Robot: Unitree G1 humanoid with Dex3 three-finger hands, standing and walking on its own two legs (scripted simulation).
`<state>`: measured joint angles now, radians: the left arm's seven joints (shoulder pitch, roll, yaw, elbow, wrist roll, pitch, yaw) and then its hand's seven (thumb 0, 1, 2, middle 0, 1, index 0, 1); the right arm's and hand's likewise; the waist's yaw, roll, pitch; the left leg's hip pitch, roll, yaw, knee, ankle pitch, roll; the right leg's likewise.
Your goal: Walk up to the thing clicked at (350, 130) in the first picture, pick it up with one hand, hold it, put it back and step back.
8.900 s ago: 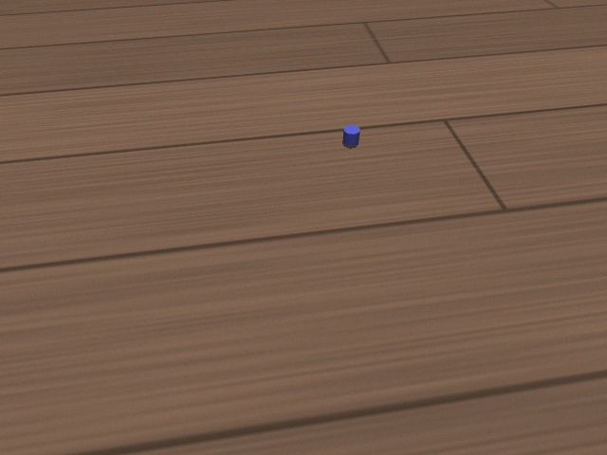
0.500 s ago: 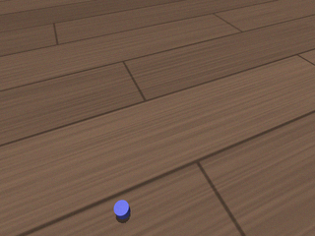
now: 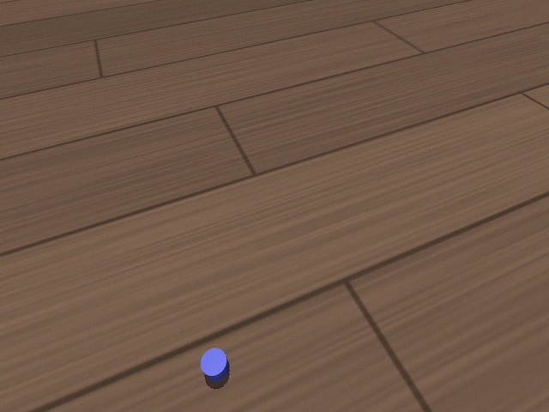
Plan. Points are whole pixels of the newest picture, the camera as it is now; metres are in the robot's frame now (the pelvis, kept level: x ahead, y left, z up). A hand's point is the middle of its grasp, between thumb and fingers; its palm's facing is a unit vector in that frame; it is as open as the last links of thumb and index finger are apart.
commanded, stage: stand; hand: left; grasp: from above
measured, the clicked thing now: (215, 365) +0.39 +0.24 -0.75
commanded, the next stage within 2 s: rise first in 0.56 s
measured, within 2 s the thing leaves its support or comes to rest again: neither
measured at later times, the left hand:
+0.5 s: hand out of the picture +0.07 +0.25 -0.16, palm faces -0.03 -0.94 -0.34, open 7.4 cm
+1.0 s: hand out of the picture +0.15 +0.25 -0.18, palm faces -0.07 -0.92 -0.38, open 10.8 cm
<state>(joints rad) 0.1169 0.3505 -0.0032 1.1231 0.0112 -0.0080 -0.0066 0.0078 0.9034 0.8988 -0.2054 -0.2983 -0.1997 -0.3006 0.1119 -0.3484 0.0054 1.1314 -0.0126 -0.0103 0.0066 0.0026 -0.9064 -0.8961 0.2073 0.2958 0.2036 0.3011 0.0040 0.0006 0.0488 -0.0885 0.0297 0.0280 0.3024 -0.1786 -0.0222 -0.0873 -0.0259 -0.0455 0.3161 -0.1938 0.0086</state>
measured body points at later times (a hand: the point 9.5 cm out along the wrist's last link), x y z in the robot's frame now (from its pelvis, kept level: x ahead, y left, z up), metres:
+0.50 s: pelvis +0.00 +0.00 +0.00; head +0.01 +0.00 +0.45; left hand +0.08 +0.30 -0.13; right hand +0.08 -0.30 -0.13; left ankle -0.01 +0.13 -0.75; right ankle -0.01 -0.12 -0.75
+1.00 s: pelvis -0.01 +0.00 -0.03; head +0.05 +0.01 +0.42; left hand +0.16 +0.30 -0.15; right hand +0.08 -0.26 -0.15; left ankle -0.01 +0.13 -0.75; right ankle -0.01 -0.12 -0.75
